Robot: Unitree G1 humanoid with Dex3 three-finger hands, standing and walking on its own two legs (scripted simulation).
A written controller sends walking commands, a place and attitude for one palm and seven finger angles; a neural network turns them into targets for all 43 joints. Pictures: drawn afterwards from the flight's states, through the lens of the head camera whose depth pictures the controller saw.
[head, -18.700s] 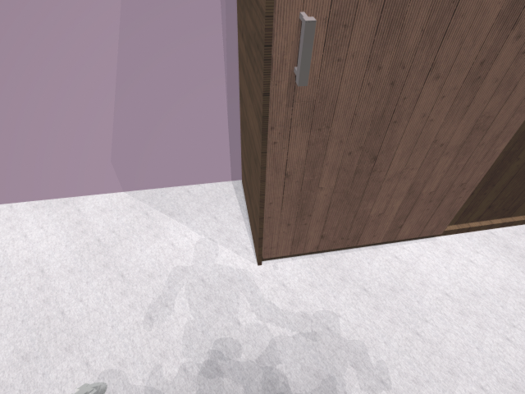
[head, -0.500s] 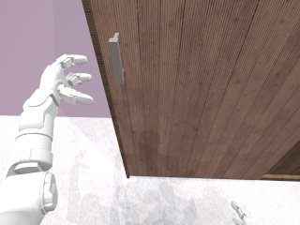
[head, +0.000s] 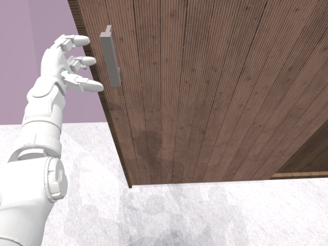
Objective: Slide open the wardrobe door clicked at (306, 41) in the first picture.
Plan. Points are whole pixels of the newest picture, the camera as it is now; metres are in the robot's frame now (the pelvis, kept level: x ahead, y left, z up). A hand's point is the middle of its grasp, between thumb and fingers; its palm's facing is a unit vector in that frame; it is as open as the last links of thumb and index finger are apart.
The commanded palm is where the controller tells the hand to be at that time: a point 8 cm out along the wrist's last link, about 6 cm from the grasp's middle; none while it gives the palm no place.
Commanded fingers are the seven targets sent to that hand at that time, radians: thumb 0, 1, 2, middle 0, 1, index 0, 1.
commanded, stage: move the hooked fingers beside the handle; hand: left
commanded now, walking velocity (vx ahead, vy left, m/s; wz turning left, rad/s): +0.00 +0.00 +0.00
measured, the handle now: (112, 57) +0.54 +0.13 +0.19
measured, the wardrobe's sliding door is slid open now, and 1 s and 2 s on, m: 0.00 0.00 0.00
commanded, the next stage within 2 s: feel for the door with the fingertips in 0.72 s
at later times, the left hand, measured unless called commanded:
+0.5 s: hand (86, 70) +0.47 +0.18 +0.20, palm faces +0.02 -1.00 +0.01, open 14.0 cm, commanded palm +0.45 +0.23 +0.19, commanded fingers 0.00 -0.50 0.30 -0.30 -1.20 -0.30 -1.20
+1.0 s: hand (96, 71) +0.47 +0.16 +0.19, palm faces +0.00 -1.00 +0.01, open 14.0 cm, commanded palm +0.45 +0.21 +0.19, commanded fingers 0.00 -0.50 0.30 -0.30 -1.20 -0.30 -1.20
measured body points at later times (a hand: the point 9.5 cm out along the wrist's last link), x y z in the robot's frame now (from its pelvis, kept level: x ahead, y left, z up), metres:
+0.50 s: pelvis +0.00 +0.00 +0.00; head +0.02 +0.00 +0.45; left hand +0.46 +0.23 +0.20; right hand +0.08 -0.26 -0.11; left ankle -0.02 +0.12 -0.74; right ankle +0.03 -0.12 -0.74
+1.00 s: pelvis +0.01 +0.00 +0.00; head +0.03 -0.01 +0.45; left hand +0.47 +0.21 +0.19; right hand +0.07 -0.27 -0.12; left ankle -0.02 +0.12 -0.74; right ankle +0.03 -0.12 -0.74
